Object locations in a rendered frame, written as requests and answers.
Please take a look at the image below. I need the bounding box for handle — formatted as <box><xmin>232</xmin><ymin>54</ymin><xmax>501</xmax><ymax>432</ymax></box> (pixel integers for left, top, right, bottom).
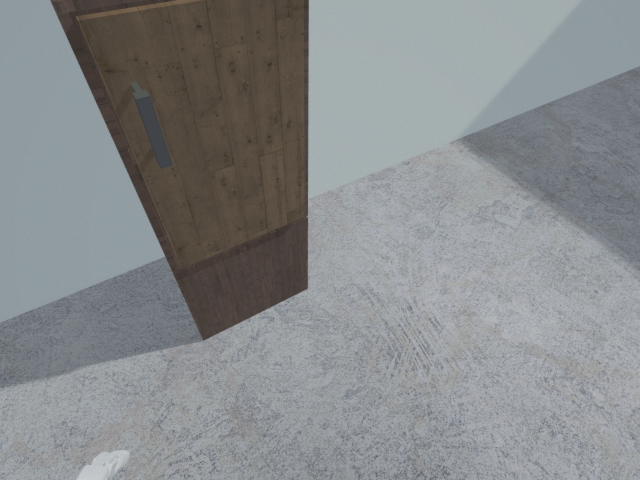
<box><xmin>130</xmin><ymin>82</ymin><xmax>173</xmax><ymax>169</ymax></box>

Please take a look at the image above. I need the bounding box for cupboard door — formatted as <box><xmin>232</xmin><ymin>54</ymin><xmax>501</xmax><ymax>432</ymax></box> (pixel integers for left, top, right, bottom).
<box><xmin>76</xmin><ymin>0</ymin><xmax>305</xmax><ymax>269</ymax></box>

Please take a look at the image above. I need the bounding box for left robot hand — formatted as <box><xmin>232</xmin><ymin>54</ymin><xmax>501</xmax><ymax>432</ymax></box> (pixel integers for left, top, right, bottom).
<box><xmin>73</xmin><ymin>450</ymin><xmax>130</xmax><ymax>480</ymax></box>

